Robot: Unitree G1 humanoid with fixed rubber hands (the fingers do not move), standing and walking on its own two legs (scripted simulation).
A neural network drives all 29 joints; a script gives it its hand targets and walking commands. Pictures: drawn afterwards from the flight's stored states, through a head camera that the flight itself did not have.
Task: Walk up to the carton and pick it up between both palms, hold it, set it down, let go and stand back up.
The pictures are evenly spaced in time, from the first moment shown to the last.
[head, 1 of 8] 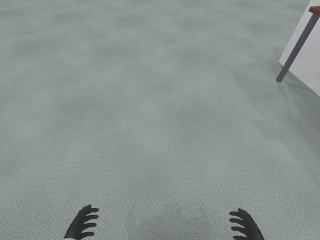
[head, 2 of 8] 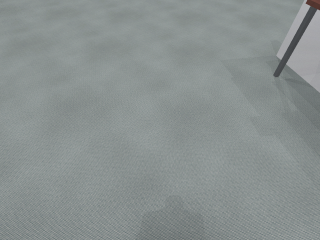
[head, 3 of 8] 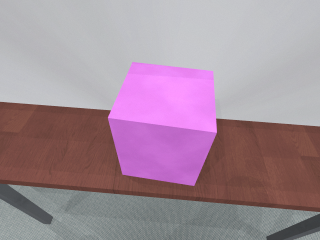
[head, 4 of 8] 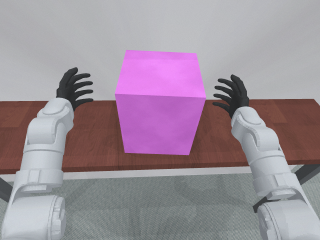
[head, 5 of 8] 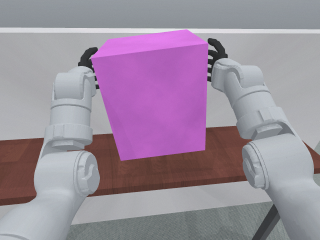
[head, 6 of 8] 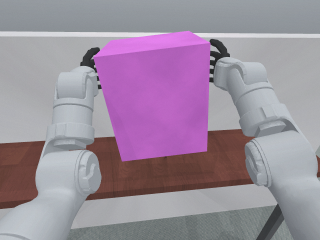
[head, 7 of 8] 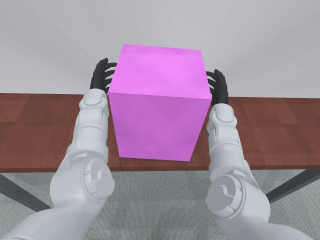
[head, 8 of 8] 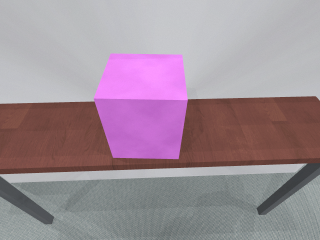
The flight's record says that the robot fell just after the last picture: no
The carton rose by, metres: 0.24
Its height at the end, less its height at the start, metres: +0.00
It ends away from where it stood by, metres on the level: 0.03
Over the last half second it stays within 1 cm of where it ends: yes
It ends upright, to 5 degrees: yes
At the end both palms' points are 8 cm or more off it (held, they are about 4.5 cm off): yes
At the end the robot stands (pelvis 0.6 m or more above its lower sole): yes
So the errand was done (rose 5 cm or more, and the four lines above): yes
